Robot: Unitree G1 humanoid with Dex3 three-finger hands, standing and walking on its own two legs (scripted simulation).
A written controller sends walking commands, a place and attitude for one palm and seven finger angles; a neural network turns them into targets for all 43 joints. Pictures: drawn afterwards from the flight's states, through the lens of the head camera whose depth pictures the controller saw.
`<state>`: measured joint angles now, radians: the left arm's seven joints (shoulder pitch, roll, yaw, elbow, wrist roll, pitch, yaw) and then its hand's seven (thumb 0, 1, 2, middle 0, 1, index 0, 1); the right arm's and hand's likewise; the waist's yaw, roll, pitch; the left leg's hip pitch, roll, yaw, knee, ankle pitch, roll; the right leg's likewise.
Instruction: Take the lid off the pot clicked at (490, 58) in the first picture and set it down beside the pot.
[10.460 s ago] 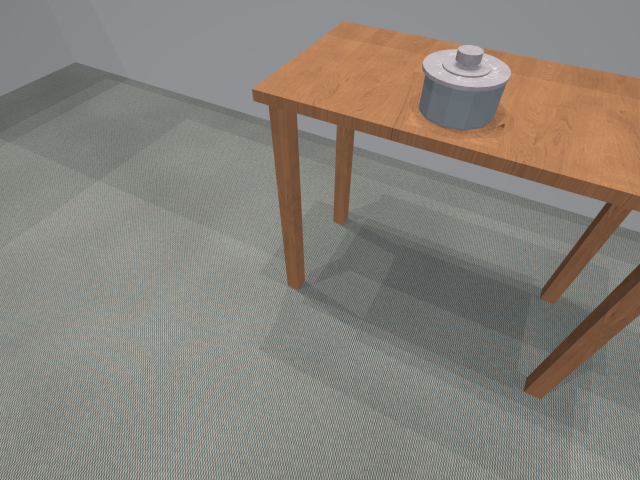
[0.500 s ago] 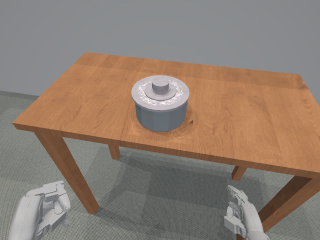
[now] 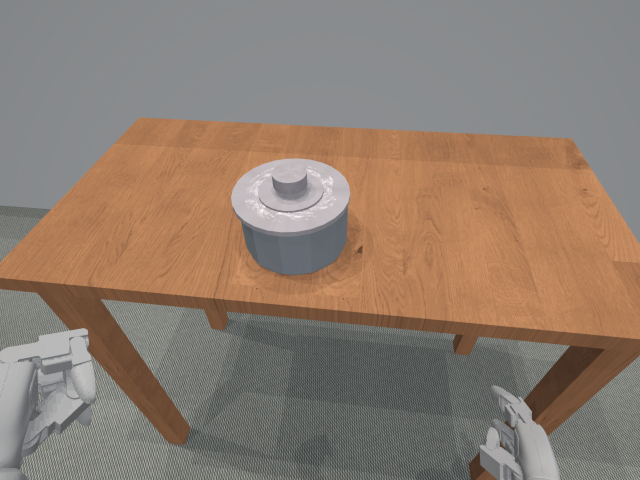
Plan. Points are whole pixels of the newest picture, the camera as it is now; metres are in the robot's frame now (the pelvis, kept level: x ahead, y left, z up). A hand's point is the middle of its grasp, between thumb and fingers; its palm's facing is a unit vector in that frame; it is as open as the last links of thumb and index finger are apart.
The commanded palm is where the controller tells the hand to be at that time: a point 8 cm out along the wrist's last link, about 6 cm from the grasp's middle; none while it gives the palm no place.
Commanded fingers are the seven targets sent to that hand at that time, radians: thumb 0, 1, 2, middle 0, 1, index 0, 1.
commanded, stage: raise the hand higher, near the body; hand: left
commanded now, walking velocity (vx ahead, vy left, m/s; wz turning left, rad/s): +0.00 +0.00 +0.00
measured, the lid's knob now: (289, 178) +0.47 +0.11 +0.15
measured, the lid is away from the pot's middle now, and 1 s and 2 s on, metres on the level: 0.00 0.00 0.00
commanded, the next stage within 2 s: reach forward and open the fingers in 0.30 s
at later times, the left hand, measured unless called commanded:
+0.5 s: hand (75, 326) +0.19 +0.24 +0.19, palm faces +0.38 -0.60 -0.71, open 3.1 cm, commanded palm +0.13 +0.28 +0.21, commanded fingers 0.00 0.72 1.03 -1.26 -1.29 -1.26 -1.29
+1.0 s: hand (36, 319) +0.19 +0.29 +0.19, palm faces +0.00 +0.01 -1.00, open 5.0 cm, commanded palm +0.16 +0.28 +0.25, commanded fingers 0.00 -0.10 1.55 -1.00 -0.40 -1.00 -0.40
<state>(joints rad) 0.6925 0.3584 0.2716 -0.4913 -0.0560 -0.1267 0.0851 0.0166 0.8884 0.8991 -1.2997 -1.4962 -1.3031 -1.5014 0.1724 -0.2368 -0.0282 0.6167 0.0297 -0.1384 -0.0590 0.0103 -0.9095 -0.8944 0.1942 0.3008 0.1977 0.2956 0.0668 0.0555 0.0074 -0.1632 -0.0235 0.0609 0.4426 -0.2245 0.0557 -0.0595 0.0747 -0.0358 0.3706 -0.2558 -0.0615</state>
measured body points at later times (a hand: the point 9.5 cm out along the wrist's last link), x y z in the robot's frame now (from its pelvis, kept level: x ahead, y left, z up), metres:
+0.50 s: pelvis +0.00 +0.02 +0.00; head -0.01 +0.00 +0.45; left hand +0.16 +0.27 +0.23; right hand +0.20 -0.19 -0.08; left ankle +0.01 +0.08 -0.74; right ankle -0.03 -0.08 -0.74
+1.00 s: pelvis -0.06 +0.03 -0.01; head -0.06 -0.01 +0.44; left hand +0.19 +0.28 +0.24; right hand +0.19 -0.16 -0.09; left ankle +0.01 +0.08 -0.74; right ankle -0.03 -0.08 -0.74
